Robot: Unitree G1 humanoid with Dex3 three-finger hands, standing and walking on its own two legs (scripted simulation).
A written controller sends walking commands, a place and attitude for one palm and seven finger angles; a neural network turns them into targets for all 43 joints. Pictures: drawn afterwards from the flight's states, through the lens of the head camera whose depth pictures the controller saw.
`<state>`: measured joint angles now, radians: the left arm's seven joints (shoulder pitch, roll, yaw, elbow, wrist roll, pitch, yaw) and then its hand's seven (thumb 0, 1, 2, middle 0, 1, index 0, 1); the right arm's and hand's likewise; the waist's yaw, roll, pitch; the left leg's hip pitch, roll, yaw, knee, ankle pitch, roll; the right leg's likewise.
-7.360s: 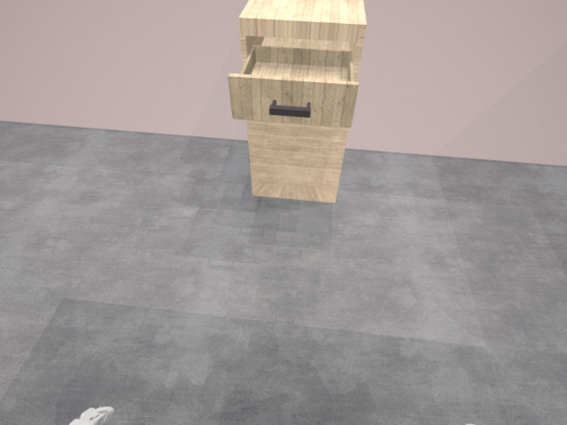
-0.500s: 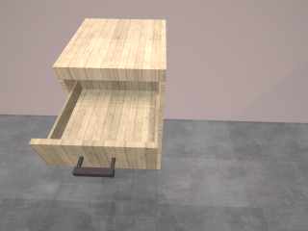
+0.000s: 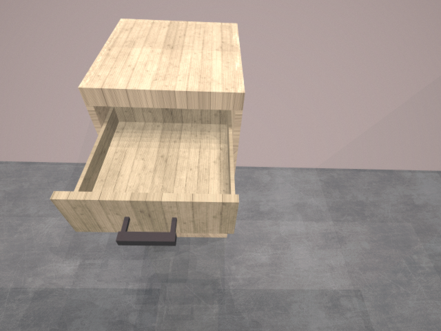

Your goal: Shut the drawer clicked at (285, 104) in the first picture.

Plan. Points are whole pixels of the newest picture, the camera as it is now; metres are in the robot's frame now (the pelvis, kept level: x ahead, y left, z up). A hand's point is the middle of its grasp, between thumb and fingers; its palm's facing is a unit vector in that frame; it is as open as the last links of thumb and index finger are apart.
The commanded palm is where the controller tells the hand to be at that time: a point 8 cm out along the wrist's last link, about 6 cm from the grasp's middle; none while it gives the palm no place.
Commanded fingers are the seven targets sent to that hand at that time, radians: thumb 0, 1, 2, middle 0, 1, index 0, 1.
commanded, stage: raise the hand and make a fist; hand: left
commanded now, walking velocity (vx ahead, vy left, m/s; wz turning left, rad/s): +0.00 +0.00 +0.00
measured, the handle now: (148, 230) +0.32 +0.17 -0.06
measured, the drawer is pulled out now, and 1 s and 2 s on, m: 0.30 0.30 0.30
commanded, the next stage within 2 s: bring the fist close to the handle in 1.98 s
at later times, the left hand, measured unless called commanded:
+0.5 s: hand out of the picture +0.13 +0.14 -0.05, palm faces +0.06 -1.00 +0.02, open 6.0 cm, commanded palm +0.10 +0.21 -0.04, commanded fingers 0.00 0.90 0.90 -0.64 -0.78 -0.64 -0.78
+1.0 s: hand (125, 304) +0.16 +0.17 +0.00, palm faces +0.16 -0.98 -0.07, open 3.5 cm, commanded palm +0.11 +0.21 +0.00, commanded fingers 0.00 0.90 0.90 -1.14 -1.32 -1.14 -1.32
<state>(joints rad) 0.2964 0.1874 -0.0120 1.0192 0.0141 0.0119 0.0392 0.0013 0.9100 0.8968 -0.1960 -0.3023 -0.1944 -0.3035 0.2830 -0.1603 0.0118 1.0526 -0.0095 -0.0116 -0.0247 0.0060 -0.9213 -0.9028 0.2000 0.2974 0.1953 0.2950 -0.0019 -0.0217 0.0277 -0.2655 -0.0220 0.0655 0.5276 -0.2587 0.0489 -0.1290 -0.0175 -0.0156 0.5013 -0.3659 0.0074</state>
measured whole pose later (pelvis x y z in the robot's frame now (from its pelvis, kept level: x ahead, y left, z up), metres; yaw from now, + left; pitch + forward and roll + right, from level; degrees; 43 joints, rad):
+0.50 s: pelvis -0.05 -0.03 -0.07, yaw +2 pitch +10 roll +0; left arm 0.50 0.16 0.09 0.09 -0.20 -0.46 -0.23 0.00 0.90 0.90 -0.45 -0.58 -0.45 -0.58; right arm 0.12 -0.24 -0.06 0.52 0.01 -0.19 -0.01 0.01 -0.90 -0.90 0.20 0.30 0.20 0.30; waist 0.00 -0.04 -0.14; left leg -0.82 0.02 0.02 1.04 -0.40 0.00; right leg -0.71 0.02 -0.08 1.07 -0.55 -0.06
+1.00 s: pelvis -0.02 -0.03 -0.06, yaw +1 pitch +11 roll +0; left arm 0.57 0.19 0.18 -0.13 -0.26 -0.36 -0.14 0.02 0.90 0.90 -0.94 -1.11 -0.94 -1.11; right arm 0.31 -0.22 -0.04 0.60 0.04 -0.16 -0.06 0.01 -0.90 -0.90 0.20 0.30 0.20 0.30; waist -0.02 0.02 -0.13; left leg -0.76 0.03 0.02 0.98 -0.41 0.00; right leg -0.64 0.03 -0.07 0.99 -0.54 -0.05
